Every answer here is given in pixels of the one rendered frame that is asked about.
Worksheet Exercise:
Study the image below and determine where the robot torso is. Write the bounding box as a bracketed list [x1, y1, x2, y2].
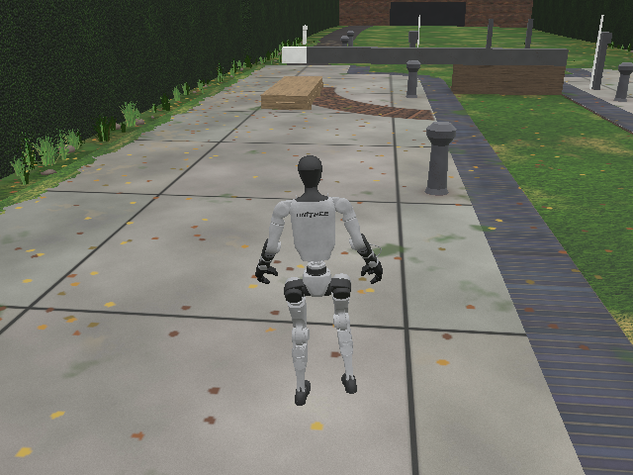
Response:
[290, 193, 336, 297]

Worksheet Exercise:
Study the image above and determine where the left robot forearm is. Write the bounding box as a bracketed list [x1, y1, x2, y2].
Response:
[257, 239, 276, 270]

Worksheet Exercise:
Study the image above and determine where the robot right foot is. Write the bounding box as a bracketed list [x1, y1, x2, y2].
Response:
[341, 373, 357, 394]

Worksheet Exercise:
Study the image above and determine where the robot left hand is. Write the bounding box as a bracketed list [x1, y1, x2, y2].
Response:
[255, 265, 278, 284]

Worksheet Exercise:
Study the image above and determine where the left robot upper arm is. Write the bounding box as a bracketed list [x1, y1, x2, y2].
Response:
[265, 200, 292, 254]

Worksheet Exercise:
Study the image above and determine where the right robot forearm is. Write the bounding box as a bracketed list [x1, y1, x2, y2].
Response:
[357, 234, 379, 268]

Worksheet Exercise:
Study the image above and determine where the right robot upper arm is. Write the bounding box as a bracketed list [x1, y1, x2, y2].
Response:
[332, 197, 366, 250]

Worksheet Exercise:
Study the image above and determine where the robot right hand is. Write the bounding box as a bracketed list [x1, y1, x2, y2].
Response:
[361, 261, 383, 284]

